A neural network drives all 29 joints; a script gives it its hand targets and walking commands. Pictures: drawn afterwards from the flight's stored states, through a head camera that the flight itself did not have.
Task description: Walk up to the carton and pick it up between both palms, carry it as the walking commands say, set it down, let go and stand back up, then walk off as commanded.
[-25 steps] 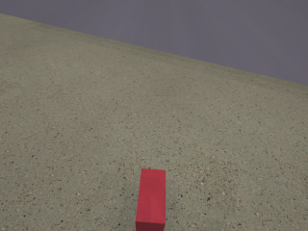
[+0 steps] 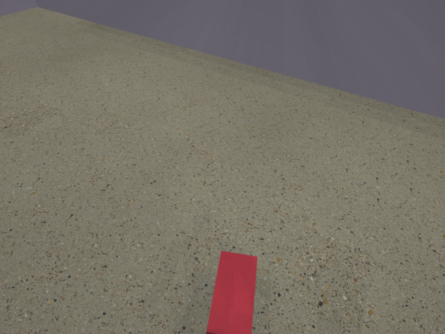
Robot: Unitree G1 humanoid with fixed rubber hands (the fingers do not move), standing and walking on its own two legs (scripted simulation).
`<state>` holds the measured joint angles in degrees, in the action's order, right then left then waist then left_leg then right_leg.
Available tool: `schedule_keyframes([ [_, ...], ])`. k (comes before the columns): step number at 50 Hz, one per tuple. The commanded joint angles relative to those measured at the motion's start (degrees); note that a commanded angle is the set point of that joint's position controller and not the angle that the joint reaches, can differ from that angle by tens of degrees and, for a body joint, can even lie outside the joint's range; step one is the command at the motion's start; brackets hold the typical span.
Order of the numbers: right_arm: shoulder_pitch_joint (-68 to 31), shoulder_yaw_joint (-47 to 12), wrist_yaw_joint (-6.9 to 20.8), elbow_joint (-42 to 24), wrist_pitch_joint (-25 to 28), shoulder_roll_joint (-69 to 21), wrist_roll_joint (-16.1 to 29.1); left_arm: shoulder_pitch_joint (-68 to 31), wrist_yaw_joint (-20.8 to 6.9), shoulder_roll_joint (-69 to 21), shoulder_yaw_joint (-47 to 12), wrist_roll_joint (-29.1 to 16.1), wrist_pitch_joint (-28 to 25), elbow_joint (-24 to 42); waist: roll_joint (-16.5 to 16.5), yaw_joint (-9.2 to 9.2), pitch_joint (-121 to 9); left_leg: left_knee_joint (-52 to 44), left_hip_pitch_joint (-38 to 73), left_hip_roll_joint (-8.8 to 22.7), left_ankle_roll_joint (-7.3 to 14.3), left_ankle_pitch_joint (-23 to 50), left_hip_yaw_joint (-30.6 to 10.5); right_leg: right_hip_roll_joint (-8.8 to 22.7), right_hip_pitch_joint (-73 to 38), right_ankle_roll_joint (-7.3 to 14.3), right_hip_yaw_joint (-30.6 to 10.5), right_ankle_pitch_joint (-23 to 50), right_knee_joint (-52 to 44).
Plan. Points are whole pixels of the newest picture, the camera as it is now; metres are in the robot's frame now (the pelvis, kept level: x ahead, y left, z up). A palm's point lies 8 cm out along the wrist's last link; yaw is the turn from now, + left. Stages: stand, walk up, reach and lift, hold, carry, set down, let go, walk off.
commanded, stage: walk off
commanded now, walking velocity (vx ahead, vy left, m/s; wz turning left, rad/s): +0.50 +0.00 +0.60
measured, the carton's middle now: (232, 304) +0.41 -0.05 -0.64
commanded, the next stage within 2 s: none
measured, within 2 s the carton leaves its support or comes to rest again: rests again in 1.44 s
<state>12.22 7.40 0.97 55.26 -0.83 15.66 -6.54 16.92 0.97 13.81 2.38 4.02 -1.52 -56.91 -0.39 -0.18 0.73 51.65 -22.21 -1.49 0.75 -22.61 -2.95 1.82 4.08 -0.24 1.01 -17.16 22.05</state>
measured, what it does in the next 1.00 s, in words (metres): walks ahead, turning left: left foot, then right foot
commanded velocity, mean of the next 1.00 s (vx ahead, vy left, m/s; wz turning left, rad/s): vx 0.50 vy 0.00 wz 0.60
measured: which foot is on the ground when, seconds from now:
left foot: up 0.00-0.20, down 0.22-0.64, up 0.66-1.00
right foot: down 0.00-0.20, up 0.22-0.50, down 0.52-1.00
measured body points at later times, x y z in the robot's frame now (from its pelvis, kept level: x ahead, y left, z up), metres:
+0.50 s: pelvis +0.20 +0.08 -0.01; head +0.22 +0.10 +0.44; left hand +0.30 +0.36 -0.12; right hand +0.26 -0.20 -0.13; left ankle +0.17 +0.17 -0.74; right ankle +0.29 -0.08 -0.69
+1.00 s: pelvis +0.40 +0.13 -0.01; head +0.42 +0.15 +0.44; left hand +0.29 +0.37 -0.15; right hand +0.68 -0.01 -0.11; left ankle +0.42 +0.29 -0.70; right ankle +0.38 -0.05 -0.74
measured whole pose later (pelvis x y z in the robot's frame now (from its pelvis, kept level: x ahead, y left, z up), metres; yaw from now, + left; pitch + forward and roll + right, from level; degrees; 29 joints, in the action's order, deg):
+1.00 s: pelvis +0.40 +0.13 -0.01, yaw +33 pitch +2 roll +0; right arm 7.2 7.4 3.4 44.0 1.0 14.4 -6.1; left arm 18.2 -0.1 13.3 2.4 3.8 -2.9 -52.5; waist -0.4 1.0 0.7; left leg 49.5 -36.0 2.6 0.8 -15.8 2.2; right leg 8.6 0.0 -5.5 16.0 -19.3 19.6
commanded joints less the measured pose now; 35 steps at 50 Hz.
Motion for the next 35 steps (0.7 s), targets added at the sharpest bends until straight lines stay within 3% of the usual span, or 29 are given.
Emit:
schedule_keyframes([
  [1, -10.44, -1.53, 2.26, -7.46, 2.18, 2.05, 5.24, 5.92, 1.08, 8.32, 2.27, -1.56, -3.14, 1.06, -11.33, 5.13, 6.28, 5.3, -22.48, 4.66, -2.41, 1.94, 4.14, 15.17, -10.4, 5.52, -8.73, -0.1, -13.37],
  [3, -12.88, -2.47, 3.05, -9.42, 1.93, 0.23, 5.48, 6.21, 0.76, 8.07, 2.29, -1.68, -3.26, 0.9, -12.28, 5.32, 5.98, 0.51, -19.79, 5.12, -1.88, 3.82, 6.46, 14.47, -8.12, 4.88, -3.28, 8.35, -11.49],
  [6, -12.5, -2.61, 3.89, -10.78, 1.81, -0.54, 5.87, 1.95, 0.37, 9.68, 2.82, -1.48, -3.02, 2.7, -14.35, 2.53, 3.86, -9.37, -7.98, 4.43, -0.79, 3.51, 8.37, 14.04, -2.36, 2.75, 3.07, 13.79, -7.43],
  [7, -10.73, -2.24, 3.73, -10.04, 1.73, 0.14, 5.91, 1.69, 0.2, 10.24, 2.81, -1.68, -2.82, 2.88, -12.54, 1.9, 2.25, -11.4, -1.99, 1.99, -0.57, 3.97, 10.82, 13.47, -0.3, 2.29, 4.57, 18.64, -4.0],
  [8, -3.49, -1.29, 3.08, -8.06, 1.8, 1.91, 5.62, 0.42, 0.17, 10.88, 3.02, -2.01, -2.37, 2.83, -10.54, -2.48, -1.08, -16.34, 5.73, -0.43, 0.34, 4.92, 11.93, 13.46, -0.82, 1.57, 7.15, 31.11, 6.26],
  [9, 6.35, -0.37, 2.14, -5.1, 2.06, 3.91, 5.51, 0.29, 0.09, 11.31, 3.01, -2.18, -2.03, 3.47, -7.92, -6.49, -6.01, -18.73, 17.42, -2.63, 1.22, 8.04, 12.46, 12.3, 3.64, 0.36, 8.94, 37.28, 19.18],
  [10, 14.57, 1.32, 1.21, -3.03, 2.51, 9.18, 4.78, 2.03, -0.24, 8.14, 2.03, -2.06, -2.26, 4.03, 0.79, -10.02, -9.96, -21.61, 28.09, 3.07, 2.56, 1.58, 1.97, 9.64, 14.95, -1.17, 9.99, 25.2, 37.51],
  [11, 14.75, 1.13, 0.45, -3.24, 2.9, 12.78, 4.79, 1.31, -0.93, 0.64, 0.22, -1.09, -2.64, 6.61, 15.1, -6.72, -8.02, -25.73, 29.98, 16.15, 5.26, -1.49, -21.09, 3.65, 31.0, -2.7, 5.97, -16.63, 53.26],
  [12, 13.31, 1.54, 0.24, -3.98, 3.04, 16.55, 5.82, -6.32, -0.96, 1.94, 0.6, -1.19, -3.13, 10.19, 13.05, -7.99, -6.69, -37.73, 25.23, 17.78, 9.02, -5.31, -37.41, 1.26, 37.32, -2.01, -2.09, -15.14, 56.91],
  [13, 11.14, 1.8, 0.25, -4.13, 2.89, 17.25, 5.78, -5.71, -0.93, 3.89, 0.75, -2.11, -3.31, 12.52, 13.35, -4.99, -3.32, -40.76, 22.49, 20.66, 13.29, -12.24, -43.2, 3.28, 40.27, -1.16, -3.75, -11.04, 58.22],
  [14, 7.07, 1.05, 0.33, -4.57, 3.06, 12.94, 5.92, -7.97, -0.9, 7.04, 1.37, -2.16, -3.04, 12.02, 4.61, -3.76, 1.99, -40.43, 16.7, 19.65, 13.59, -13.26, -37.73, 6.47, 39.34, -1.1, -3.52, -6.27, 54.82],
  [15, 6.74, -0.02, 0.08, -4.3, 3.36, 9.07, 6.19, -9.76, -1.02, 6.78, 1.77, -1.61, -2.84, 11.83, 0.91, -3.35, 3.56, -39.47, 11.5, 15.38, 11.31, -3.4, -30.37, 6.78, 34.92, -1.61, -2.44, -4.41, 50.28],
  [16, 7.4, -0.24, -0.64, -4.01, 3.72, 8.37, 6.1, -8.95, -1.16, 5.98, 1.78, -1.41, -2.5, 11.71, 1.73, -3.57, 0.81, -37.92, 13.33, 13.27, 9.84, 7.44, -26.93, 6.53, 32.41, -2.08, -1.89, -3.1, 47.43],
  [17, 8.28, -0.56, -1.07, -3.26, 4.09, 7.53, 6.21, -7.05, -1.61, 5.05, 1.61, -1.48, -2.03, 11.75, 3.7, -2.55, -2.08, -36.98, 14.18, 12.67, 9.51, 12.43, -23.57, 6.99, 31.58, -2.48, -2.32, -2.3, 45.22],
  [18, 8.63, -0.64, -1.22, -3.04, 4.36, 7.48, 6.6, -6.61, -1.92, 5.28, 1.57, -1.47, -1.57, 12.45, 5.99, -2.05, -3.01, -36.97, 13.98, 11.85, 9.42, 14.16, -21.62, 6.84, 30.47, -2.63, -1.77, -2.69, 42.52],
  [19, 7.74, -0.83, -1.3, -3.19, 4.46, 6.85, 6.56, -6.9, -2.15, 5.01, 1.6, -1.65, -1.28, 12.75, 6.12, -1.02, -2.86, -36.5, 13.49, 10.98, 9.26, 15.49, -20.47, 6.51, 30.18, -3.14, -1.31, -2.83, 40.54],
  [22, 9.56, -0.6, -1.58, -3.58, 4.37, 7.41, 6.54, -12.56, -2.4, 4.92, 1.28, -1.93, -0.63, 15.38, 6.88, -2.6, 0.16, -38.88, 12.47, 10.63, 10.49, 12.31, -20.85, 5.52, 32.24, -4.61, 0.21, -2.66, 32.58],
  [24, 9.53, -0.32, -1.5, -3.84, 4.2, 8.11, 6.41, -16.04, -2.63, 3.44, 0.7, -2.1, -0.69, 16.84, 6.27, -3.43, 0.92, -39.66, 12.03, 10.89, 10.88, 10.96, -21.4, 4.65, 31.78, -4.39, 0.6, -0.9, 27.06],
  [27, 10.63, 0.17, -1.07, -3.64, 3.97, 9.04, 6.18, -18.65, -2.61, 2.84, 0.2, -2.99, -0.95, 17.9, 8.15, -4.81, -0.23, -37.84, 13.66, 9.77, 10.48, 11.92, -20.82, 2.32, 27.98, -4.38, 1.7, 0.68, 17.77],
  [29, 10.89, 0.13, -0.9, -3.53, 3.93, 8.47, 5.9, -16.6, -2.21, 3.04, 0.45, -3.66, -1.77, 17.53, 8.47, -3.58, -2.35, -32.45, 14.77, 8.72, 9.7, 22.67, -19.59, -0.53, 21.62, -4.08, 2.96, -0.91, 9.74],
  [30, 9.86, 0.27, -0.97, -3.8, 4.05, 8.35, 6.05, -13.35, -1.57, 3.4, 0.75, -3.88, -2.13, 16.76, 8.04, -1.89, -5.4, -28.2, 13.63, 7.89, 8.3, 27.16, -18.74, -1.5, 13.78, -3.71, 2.8, 1.22, 4.3],
  [31, 8.62, 0.66, -1.02, -3.96, 4.08, 9.3, 6.55, -6.86, -0.77, 4.42, 1.21, -4.11, -2.49, 14.61, 7.48, 1.19, -8.92, -22.08, 9.52, 6.39, 6.0, 29.17, -16.64, -0.69, 0.95, -3.44, 3.11, 7.3, -1.09],
  [32, 7.13, 0.17, -0.91, -4.62, 4.74, 6.99, 6.9, 0.81, 0.32, 7.75, 2.21, -3.38, -3.06, 12.25, 2.65, 4.88, -10.89, -13.54, 1.19, 2.92, 3.72, 23.96, -12.1, 4.63, -12.29, -2.3, 0.68, 8.21, -1.97],
  [33, 5.44, -1.28, -0.82, -7.13, 5.24, 1.24, 7.96, 9.48, 1.21, 15.53, 4.39, -2.14, -3.09, 10.25, -12.01, 8.92, -15.08, 1.48, -14.94, -2.62, 0.41, 6.7, -3.97, 20.76, -27.44, 1.7, -15.61, -0.56, -4.86],
  [34, 2.45, -1.4, -1.15, -9.51, 4.85, 2.03, 6.55, 11.22, 1.12, 17.92, 5.28, -2.31, -2.6, 10.09, -15.69, 8.85, -11.94, 10.37, -23.89, -2.26, 0.31, -9.05, -0.27, 29.09, -22.73, 4.38, -27.58, -4.41, -7.24],
  [35, 1.18, -1.23, -0.64, -8.75, 4.17, 2.85, 5.44, 7.69, 0.36, 11.7, 3.87, -1.97, -2.15, 10.17, -9.36, 6.62, -4.83, 14.87, -24.93, 2.65, 0.76, -6.81, -1.01, 27.4, -13.9, 4.8, -24.76, -13.08, -7.9],
])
